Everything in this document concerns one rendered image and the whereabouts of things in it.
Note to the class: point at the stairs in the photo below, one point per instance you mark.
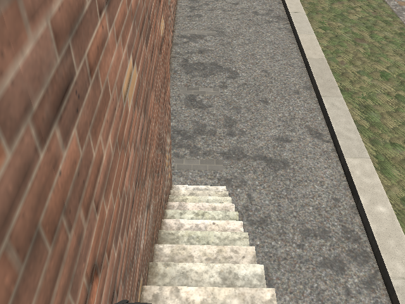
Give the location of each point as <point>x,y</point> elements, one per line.
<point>203,254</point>

